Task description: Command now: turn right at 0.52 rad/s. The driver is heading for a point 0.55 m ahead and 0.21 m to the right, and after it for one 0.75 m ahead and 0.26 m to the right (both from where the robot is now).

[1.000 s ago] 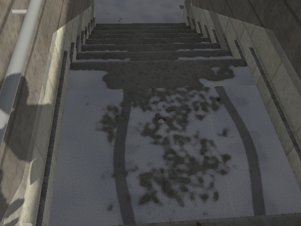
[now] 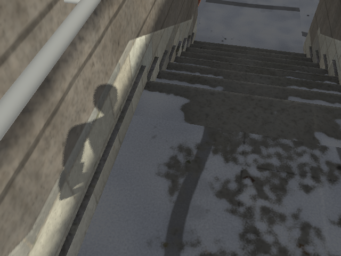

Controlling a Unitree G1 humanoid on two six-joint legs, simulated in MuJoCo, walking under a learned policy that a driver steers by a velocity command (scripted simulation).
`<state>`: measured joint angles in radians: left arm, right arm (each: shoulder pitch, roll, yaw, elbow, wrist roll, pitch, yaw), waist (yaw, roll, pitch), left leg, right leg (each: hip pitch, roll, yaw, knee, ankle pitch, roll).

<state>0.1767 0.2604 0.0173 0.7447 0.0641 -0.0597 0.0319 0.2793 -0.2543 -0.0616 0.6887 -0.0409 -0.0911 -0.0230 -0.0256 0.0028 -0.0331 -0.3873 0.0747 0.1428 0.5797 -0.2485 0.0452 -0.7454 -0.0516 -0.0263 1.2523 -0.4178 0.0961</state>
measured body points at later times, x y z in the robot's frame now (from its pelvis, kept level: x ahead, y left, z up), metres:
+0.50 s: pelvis +0.13 -0.14 -0.01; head +0.12 -0.17 +0.44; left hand +0.17 +0.14 -0.12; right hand +0.26 -0.42 -0.10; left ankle +0.36 -0.06 -0.67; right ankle -0.01 -0.13 -0.73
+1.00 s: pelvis +0.53 -0.32 -0.17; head +0.56 -0.35 +0.28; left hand +0.81 -0.22 -0.26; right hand +0.31 -0.49 -0.30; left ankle +0.48 -0.23 -0.90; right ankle +0.55 -0.48 -0.84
